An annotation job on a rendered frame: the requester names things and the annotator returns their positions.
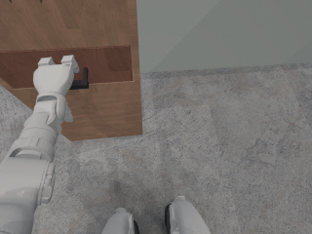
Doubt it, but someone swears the robot left forearm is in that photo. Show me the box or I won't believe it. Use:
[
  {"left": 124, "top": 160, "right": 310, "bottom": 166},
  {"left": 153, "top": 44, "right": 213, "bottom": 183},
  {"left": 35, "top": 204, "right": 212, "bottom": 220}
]
[{"left": 0, "top": 92, "right": 66, "bottom": 170}]

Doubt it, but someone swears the right robot thigh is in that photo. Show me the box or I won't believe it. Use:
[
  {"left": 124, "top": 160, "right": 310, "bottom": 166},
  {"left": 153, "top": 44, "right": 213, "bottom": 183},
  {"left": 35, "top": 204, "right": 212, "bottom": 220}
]
[{"left": 169, "top": 200, "right": 212, "bottom": 234}]

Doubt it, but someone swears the robot left hand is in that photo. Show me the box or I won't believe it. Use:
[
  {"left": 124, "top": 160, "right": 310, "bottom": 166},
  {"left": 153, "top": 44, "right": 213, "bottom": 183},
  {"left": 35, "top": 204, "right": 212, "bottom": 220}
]
[{"left": 33, "top": 55, "right": 80, "bottom": 123}]

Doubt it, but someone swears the cabinet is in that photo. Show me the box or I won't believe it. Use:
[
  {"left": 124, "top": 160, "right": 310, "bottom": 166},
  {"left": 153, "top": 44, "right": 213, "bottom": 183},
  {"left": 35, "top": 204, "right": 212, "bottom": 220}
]
[{"left": 0, "top": 0, "right": 143, "bottom": 141}]

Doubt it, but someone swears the left robot shin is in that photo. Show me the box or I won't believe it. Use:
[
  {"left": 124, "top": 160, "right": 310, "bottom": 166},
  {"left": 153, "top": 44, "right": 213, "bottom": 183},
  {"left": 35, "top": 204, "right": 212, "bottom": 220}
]
[{"left": 115, "top": 208, "right": 127, "bottom": 214}]

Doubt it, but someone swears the robot left upper arm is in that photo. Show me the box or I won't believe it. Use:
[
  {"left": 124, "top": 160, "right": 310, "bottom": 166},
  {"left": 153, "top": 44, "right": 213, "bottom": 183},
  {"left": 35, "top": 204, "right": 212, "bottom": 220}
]
[{"left": 0, "top": 157, "right": 56, "bottom": 234}]

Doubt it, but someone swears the handle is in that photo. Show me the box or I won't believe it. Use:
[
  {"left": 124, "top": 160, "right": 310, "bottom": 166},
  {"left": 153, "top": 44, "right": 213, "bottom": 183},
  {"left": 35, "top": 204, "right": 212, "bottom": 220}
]
[{"left": 69, "top": 67, "right": 89, "bottom": 90}]

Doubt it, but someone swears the drawer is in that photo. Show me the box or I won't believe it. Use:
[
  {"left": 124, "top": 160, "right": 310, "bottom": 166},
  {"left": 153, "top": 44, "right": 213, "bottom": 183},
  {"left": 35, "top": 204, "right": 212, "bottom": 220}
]
[{"left": 0, "top": 45, "right": 134, "bottom": 89}]

